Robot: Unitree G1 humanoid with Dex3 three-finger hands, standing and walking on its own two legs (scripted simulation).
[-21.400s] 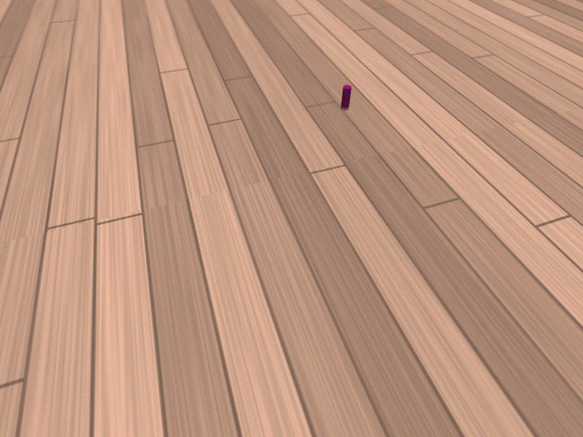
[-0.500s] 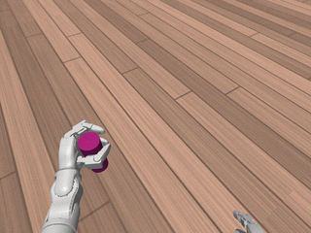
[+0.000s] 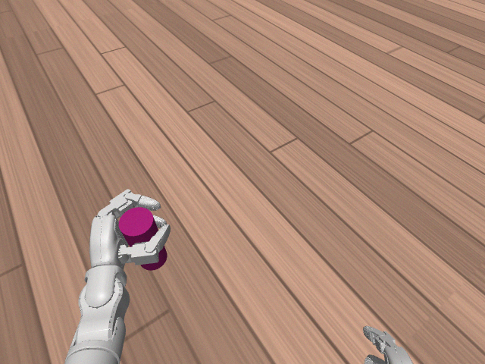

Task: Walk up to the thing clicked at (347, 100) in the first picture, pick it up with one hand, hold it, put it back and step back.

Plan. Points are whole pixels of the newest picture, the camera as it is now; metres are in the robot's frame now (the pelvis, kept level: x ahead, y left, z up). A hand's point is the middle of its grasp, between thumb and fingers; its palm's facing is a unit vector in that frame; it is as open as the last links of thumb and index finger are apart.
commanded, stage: crouch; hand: left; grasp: from the side
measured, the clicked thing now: (145, 241) +0.33 +0.18 +0.01
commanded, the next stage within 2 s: lower in 1.66 s
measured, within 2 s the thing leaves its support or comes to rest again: neither
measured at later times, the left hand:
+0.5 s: hand (161, 269) +0.36 +0.19 -0.18, palm faces +0.19 -0.98 -0.04, open 7.0 cm
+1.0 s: hand (172, 290) +0.39 +0.21 -0.40, palm faces +0.20 -0.98 -0.04, open 7.0 cm
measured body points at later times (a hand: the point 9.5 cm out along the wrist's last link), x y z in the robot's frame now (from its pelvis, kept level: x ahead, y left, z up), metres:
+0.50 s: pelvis -0.03 +0.00 -0.17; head +0.11 +0.02 +0.26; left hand +0.35 +0.25 -0.18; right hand +0.09 -0.26 -0.29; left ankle +0.03 +0.14 -0.70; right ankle +0.01 -0.13 -0.70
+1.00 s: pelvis -0.08 +0.00 -0.36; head +0.13 +0.04 +0.04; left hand +0.37 +0.26 -0.39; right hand +0.02 -0.27 -0.48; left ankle +0.03 +0.14 -0.70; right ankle +0.01 -0.13 -0.70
